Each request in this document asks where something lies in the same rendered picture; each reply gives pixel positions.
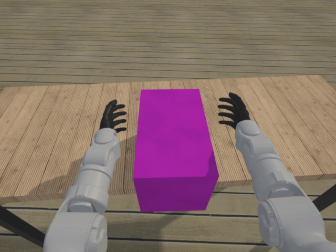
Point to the carton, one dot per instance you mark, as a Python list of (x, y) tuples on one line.
[(174, 165)]

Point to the robot left forearm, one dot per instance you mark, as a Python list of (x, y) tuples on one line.
[(90, 190)]

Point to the left robot upper arm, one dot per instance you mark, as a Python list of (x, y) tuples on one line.
[(77, 232)]

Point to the robot right forearm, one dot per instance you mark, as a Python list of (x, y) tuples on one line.
[(269, 175)]

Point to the left robot hand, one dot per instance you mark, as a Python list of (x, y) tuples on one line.
[(109, 116)]

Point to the right robot hand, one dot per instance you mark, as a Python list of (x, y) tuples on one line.
[(238, 109)]

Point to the table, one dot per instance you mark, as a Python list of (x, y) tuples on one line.
[(46, 130)]

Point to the right robot upper arm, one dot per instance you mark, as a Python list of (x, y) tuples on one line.
[(292, 224)]

